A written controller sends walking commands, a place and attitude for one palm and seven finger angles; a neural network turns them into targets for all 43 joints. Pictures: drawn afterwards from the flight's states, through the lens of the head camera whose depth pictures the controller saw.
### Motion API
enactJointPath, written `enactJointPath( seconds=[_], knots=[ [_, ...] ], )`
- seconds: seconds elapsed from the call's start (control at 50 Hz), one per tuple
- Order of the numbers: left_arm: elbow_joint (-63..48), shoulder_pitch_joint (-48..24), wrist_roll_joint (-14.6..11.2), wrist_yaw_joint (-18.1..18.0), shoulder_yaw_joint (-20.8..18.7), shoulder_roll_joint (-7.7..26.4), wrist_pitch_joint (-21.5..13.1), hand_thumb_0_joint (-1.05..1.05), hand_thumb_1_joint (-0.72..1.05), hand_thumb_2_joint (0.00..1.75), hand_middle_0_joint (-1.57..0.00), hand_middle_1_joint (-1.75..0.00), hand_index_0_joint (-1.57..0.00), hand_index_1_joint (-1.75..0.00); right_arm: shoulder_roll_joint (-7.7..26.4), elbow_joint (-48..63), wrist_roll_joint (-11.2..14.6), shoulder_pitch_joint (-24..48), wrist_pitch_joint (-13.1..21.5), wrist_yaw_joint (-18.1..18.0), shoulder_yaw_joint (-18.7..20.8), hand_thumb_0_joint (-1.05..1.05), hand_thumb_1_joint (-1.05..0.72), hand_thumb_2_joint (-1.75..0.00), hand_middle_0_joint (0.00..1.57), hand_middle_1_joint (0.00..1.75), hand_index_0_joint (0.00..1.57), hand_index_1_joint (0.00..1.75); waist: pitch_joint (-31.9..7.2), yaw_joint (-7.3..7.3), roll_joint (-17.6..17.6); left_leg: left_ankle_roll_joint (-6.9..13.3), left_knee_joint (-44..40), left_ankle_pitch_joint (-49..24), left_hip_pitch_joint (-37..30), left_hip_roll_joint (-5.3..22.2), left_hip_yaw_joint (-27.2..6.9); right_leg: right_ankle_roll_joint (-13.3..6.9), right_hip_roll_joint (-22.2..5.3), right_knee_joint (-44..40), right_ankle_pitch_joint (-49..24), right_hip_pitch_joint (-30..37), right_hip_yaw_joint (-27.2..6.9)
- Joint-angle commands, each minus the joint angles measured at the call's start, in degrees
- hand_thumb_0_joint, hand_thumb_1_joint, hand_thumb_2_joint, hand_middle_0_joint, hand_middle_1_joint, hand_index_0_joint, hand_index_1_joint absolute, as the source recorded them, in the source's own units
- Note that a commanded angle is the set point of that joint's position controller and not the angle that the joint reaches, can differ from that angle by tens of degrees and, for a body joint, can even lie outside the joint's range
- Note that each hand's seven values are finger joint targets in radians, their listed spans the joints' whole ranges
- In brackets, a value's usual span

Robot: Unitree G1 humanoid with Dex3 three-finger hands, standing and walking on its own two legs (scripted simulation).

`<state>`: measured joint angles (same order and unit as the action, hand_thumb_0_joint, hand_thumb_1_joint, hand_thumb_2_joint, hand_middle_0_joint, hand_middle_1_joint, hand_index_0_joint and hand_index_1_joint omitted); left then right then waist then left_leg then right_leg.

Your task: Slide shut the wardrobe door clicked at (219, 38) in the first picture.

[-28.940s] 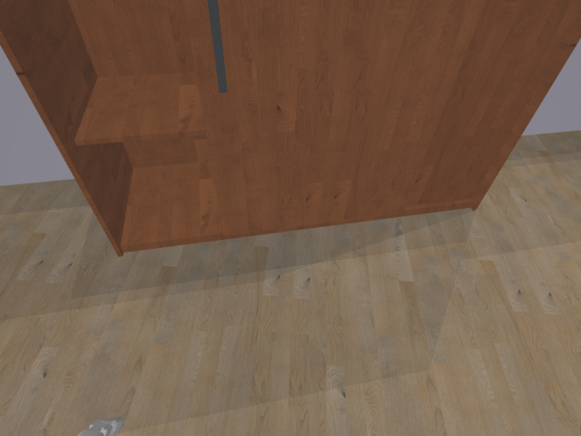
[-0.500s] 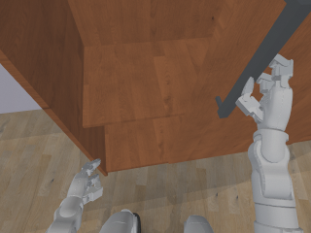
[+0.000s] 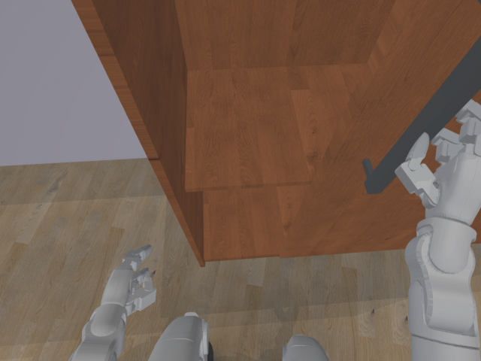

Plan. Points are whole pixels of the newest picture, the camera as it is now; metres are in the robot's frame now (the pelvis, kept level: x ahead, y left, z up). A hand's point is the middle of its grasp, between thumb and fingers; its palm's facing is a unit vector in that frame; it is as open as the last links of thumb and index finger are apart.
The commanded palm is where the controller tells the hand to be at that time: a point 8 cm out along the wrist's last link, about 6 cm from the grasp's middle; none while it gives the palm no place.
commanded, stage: step sideways, sliding the door along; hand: right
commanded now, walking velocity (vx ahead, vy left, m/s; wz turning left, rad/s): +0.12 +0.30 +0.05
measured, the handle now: (414, 119) +0.41 -0.25 +0.15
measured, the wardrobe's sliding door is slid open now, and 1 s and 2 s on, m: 0.30 0.07 0.00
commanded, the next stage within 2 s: stop walking and hold the door there in 1.50 s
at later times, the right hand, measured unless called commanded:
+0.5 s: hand (323, 168) +0.33 -0.11 +0.14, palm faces +0.48 +0.87 -0.08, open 7.3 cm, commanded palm +0.29 -0.08 +0.14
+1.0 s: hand (220, 175) +0.33 +0.02 +0.14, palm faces +0.49 +0.87 -0.10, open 7.3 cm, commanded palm +0.28 +0.05 +0.15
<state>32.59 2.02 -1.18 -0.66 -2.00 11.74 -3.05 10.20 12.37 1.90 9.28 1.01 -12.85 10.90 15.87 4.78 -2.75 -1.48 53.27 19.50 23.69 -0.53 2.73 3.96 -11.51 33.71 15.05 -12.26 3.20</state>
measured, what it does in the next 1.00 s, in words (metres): steps to the left: left foot, then right foot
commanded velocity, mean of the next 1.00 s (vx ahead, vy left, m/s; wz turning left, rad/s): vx -0.06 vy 0.30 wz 0.03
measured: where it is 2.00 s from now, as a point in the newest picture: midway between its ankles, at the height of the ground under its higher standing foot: outside the picture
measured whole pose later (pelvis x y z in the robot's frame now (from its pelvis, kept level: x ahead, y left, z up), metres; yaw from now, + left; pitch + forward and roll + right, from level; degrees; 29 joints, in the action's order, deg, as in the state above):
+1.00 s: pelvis +0.03 +0.26 -0.01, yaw +1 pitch -2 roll +2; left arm 31.2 9.5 -1.7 0.8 -0.1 9.7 -4.3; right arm 11.1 14.8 2.4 1.0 0.8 -13.4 13.2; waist 8.4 6.2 -1.1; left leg 0.0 38.1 18.3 15.2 0.6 5.7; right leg 5.9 -15.7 35.2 20.6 -11.8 -2.6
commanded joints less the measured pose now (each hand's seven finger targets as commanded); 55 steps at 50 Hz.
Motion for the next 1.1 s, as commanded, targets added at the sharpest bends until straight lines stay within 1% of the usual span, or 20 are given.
enactJointPath(
  seconds=[0.0, 0.04, 0.16, 0.24, 0.28, 0.32, 0.36, 0.38, 0.48, 0.56, 0.6, 0.64, 0.7, 0.74, 0.76, 0.88, 0.96, 1.0, 1.04, 1.08],
  knots=[
    [-8.67, -3.05, 0.21, 0.98, -3.34, 6.95, -2.67, 0.0, 0.9, 0.9, -0.2, -0.3, -0.2, -0.3, 0.79, 23.55, -1.28, 20.97, 9.35, 7.28, -16.24, 0.0, -0.9, -0.9, 0.45, 1.4, 0.45, 1.4, -31.83, -5.97, -8.28, -0.43, 21.1, 9.62, 8.86, 3.19, -4.78, -16.69, -19.91, -9.47, -46.49, 21.06, -10.72],
    [-8.78, -1.93, -0.31, 0.92, -2.97, 7.09, -2.62, 0.0, 0.9, 0.9, -0.2, -0.3, -0.2, -0.3, -0.12, 20.79, -0.81, 21.27, 8.25, 6.91, -17.9, 0.0, -0.9, -0.9, 0.45, 1.4, 0.45, 1.4, -29.56, -5.6, -16.48, -0.24, 9.63, 6.94, 5.76, 3.55, -0.84, -12.4, -15.15, -7.71, -42.24, 20.27, -0.65],
    [-8.86, 1.48, -1.0, 1.65, -2.25, 6.64, -1.35, 0.0, 0.9, 0.9, -0.2, -0.3, -0.2, -0.3, 1.12, 15.99, -1.56, 21.77, 7.08, 7.2, -17.29, 0.0, -0.9, -0.9, 0.45, 1.4, 0.45, 1.4, -26.38, -6.94, -16.55, 0.03, -14.15, -8.63, -10.26, 1.81, 4.6, -7.39, -11.09, -2.39, -27.84, 10.01, 0.58],
    [-7.92, 0.41, -1.48, 0.14, -0.56, 2.4, -1.07, 0.0, 0.9, 0.9, -0.2, -0.3, -0.2, -0.3, 10.08, 18.04, -2.64, 19.41, 6.94, 6.16, -10.72, 0.0, -0.9, -0.9, 0.45, 1.4, 0.45, 1.4, -28.17, -7.01, 8.73, 7.4, -25.83, -64.0, -20.76, 14.69, -11.04, -5.84, 4.34, 19.21, 9.63, -4.87, 4.38],
    [-5.31, 2.52, -0.83, -0.56, -1.62, 4.64, -2.33, 0.0, 0.9, 0.9, -0.2, -0.3, -0.2, -0.3, 10.37, 20.26, -0.73, 16.68, 7.13, 6.07, -7.64, 0.0, -0.9, -0.9, 0.45, 1.4, 0.45, 1.4, -29.15, -6.15, 16.5, 9.71, -23.17, -69.88, -21.44, 14.49, -12.95, -2.54, 6.09, 17.69, 17.21, -6.98, -0.7],
    [-4.84, 2.52, -0.68, -1.24, -1.89, 5.07, -2.78, 0.0, 0.9, 0.9, -0.2, -0.3, -0.2, -0.3, 7.79, 22.39, -0.05, 16.39, 8.11, 5.86, -8.98, 0.0, -0.9, -0.9, 0.45, 1.4, 0.45, 1.4, -31.71, -7.48, 14.52, 5.22, -12.07, -62.62, -19.01, 10.71, -5.93, -3.83, 2.84, -0.46, -8.37, 3.29, -0.98],
    [-7.64, -0.76, 0.26, -0.66, -3.35, 7.47, -2.63, 0.0, 0.9, 0.9, -0.2, -0.3, -0.2, -0.3, 4.02, 25.43, 1.28, 14.91, 8.62, 6.86, -11.92, 0.0, -0.9, -0.9, 0.45, 1.4, 0.45, 1.4, -33.45, -5.76, -11.1, -1.77, 8.0, 1.89, 1.7, 1.72, -0.02, -12.28, -17.46, -13.52, -54.39, 20.77, -22.45],
    [-7.96, -0.35, 0.23, 0.72, -3.03, 7.73, -2.78, 0.0, 0.9, 0.9, -0.2, -0.3, -0.2, -0.3, 3.45, 22.41, 0.07, 14.71, 8.84, 7.45, -12.07, 0.0, -0.9, -0.9, 0.45, 1.4, 0.45, 1.4, -35.46, -5.79, -8.5, -1.19, 18.41, 11.09, 3.14, 1.1, -4.91, -13.78, -19.88, -15.7, -44.08, 19.97, -23.48],
    [-7.33, 2.83, -0.25, 1.7, -2.89, 6.85, -3.03, 0.0, 0.9, 0.9, -0.2, -0.3, -0.2, -0.3, 3.12, 20.06, -0.41, 16.58, 8.57, 6.41, -13.83, 0.0, -0.9, -0.9, 0.45, 1.4, 0.45, 1.4, -27.35, -5.76, -21.67, 0.45, -4.57, 5.22, -0.16, 1.67, 1.69, -9.96, -11.48, -6.78, -37.89, 17.62, -0.96],
    [-8.56, 3.72, -1.46, 1.39, -1.74, 5.6, -2.76, 0.0, 0.9, 0.9, -0.2, -0.3, -0.2, -0.3, 5.38, 19.43, -1.31, 14.61, 7.98, 6.68, -12.31, 0.0, -0.9, -0.9, 0.45, 1.4, 0.45, 1.4, -28.48, -6.1, -5.41, 0.18, -25.59, -19.34, -16.14, 0.9, 4.71, -5.64, -5.66, 3.97, -22.26, 10.63, -0.51],
    [-8.5, 1.36, -1.57, 0.31, -0.8, 2.88, -2.89, 0.0, 0.9, 0.9, -0.2, -0.3, -0.2, -0.3, 10.07, 22.05, -1.56, 14.97, 7.72, 6.39, -9.07, 0.0, -0.9, -0.9, 0.45, 1.4, 0.45, 1.4, -27.84, -6.74, 11.31, 5.23, -27.01, -46.81, -19.72, 10.67, -6.78, -2.62, 3.68, 12.31, 1.69, -1.22, 3.11],
    [-5.17, 2.67, -0.73, -0.77, -1.57, 4.89, -3.57, 0.0, 0.9, 0.9, -0.2, -0.3, -0.2, -0.3, 12.01, 22.45, -0.74, 11.45, 6.79, 6.21, -6.1, 0.0, -0.9, -0.9, 0.45, 1.4, 0.45, 1.4, -26.49, -6.07, 11.27, 9.76, -26.56, -63.51, -20.5, 15.03, -13.0, -2.85, 7.85, 17.33, 16.07, -6.77, 0.32],
    [-4.83, 3.84, -0.02, -1.35, -1.71, 4.8, -4.17, 0.0, 0.9, 0.9, -0.2, -0.3, -0.2, -0.3, 6.4, 25.87, 0.17, 10.89, 8.35, 6.4, -10.19, 0.0, -0.9, -0.9, 0.45, 1.4, 0.45, 1.4, -31.22, -7.59, 6.35, 4.38, -11.14, -51.73, -15.44, 9.67, -4.31, -4.95, 2.11, -4.17, -15.61, 7.56, -2.9],
    [-7.8, 1.16, 0.85, -0.8, -2.4, 6.58, -3.78, 0.0, 0.9, 0.9, -0.2, -0.3, -0.2, -0.3, 3.21, 27.21, 1.02, 9.06, 9.5, 7.7, -13.67, 0.0, -0.9, -0.9, 0.45, 1.4, 0.45, 1.4, -30.59, -5.57, -14.11, -1.13, 7.22, 5.72, 3.7, 1.56, -0.68, -11.89, -16.85, -15.14, -51.28, 21.39, -23.47],
    [-8.29, 0.53, 0.91, 0.02, -2.48, 7.18, -3.96, 0.0, 0.9, 0.9, -0.2, -0.3, -0.2, -0.3, 2.79, 27.35, 0.23, 10.1, 9.98, 8.03, -13.8, 0.0, -0.9, -0.9, 0.45, 1.4, 0.45, 1.4, -30.47, -5.77, -12.5, -0.93, 14.3, 10.27, 5.53, 1.0, -4.31, -13.65, -17.49, -16.24, -42.42, 19.99, -23.39],
    [-8.83, 4.75, 0.06, 1.83, -2.45, 6.33, -4.48, 0.0, 0.9, 0.9, -0.2, -0.3, -0.2, -0.3, 2.23, 24.22, -1.34, 11.17, 9.37, 7.25, -15.84, 0.0, -0.9, -0.9, 0.45, 1.4, 0.45, 1.4, -27.71, -5.71, -17.37, 0.75, -14.74, -1.08, -7.2, 0.36, 3.45, -8.2, -8.64, -4.83, -32.38, 15.89, -0.87],
    [-9.89, 2.06, -1.19, 0.29, -0.78, 2.82, -3.95, 0.0, 0.9, 0.9, -0.2, -0.3, -0.2, -0.3, 6.97, 26.77, -1.45, 9.06, 7.75, 6.71, -12.64, 0.0, -0.9, -0.9, 0.45, 1.4, 0.45, 1.4, -28.47, -6.43, 10.52, 6.24, -26.42, -44.03, -18.36, 11.23, -10.22, -2.49, 5.98, 8.5, 2.82, -1.04, 2.06],
    [-6.66, 3.47, -0.27, -0.44, -1.4, 3.22, -4.75, 0.0, 0.9, 0.9, -0.2, -0.3, -0.2, -0.3, 8.54, 28.41, -0.63, 6.53, 7.58, 6.53, -9.74, 0.0, -0.9, -0.9, 0.45, 1.4, 0.45, 1.4, -26.51, -6.21, 10.4, 7.96, -25.94, -52.92, -16.31, 13.61, -11.98, -2.73, 7.69, 9.55, 10.24, -2.75, 1.01],
    [-6.08, 4.41, 0.28, -0.96, -2.16, 4.6, -4.94, 0.0, 0.9, 0.9, -0.2, -0.3, -0.2, -0.3, 5.81, 27.96, -0.63, 3.3, 8.36, 6.88, -11.88, 0.0, -0.9, -0.9, 0.45, 1.4, 0.45, 1.4, -28.38, -7.14, 7.11, 5.63, -17.12, -56.12, -15.95, 10.41, -7.64, -3.82, 4.42, -0.2, -6.63, 4.09, 0.26],
    [-8.38, 3.94, 0.88, -0.88, -2.69, 6.26, -5.08, 0.0, 0.9, 0.9, -0.2, -0.3, -0.2, -0.3, 1.55, 32.71, 0.4, 3.66, 9.65, 8.02, -16.18, 0.0, -0.9, -0.9, 0.45, 1.4, 0.45, 1.4, -32.42, -6.72, -7.21, -1.56, -2.55, -21.59, -1.98, 2.02, 1.8, -9.76, -10.36, -8.69, -49.6, 20.68, -14.68]
  ],
)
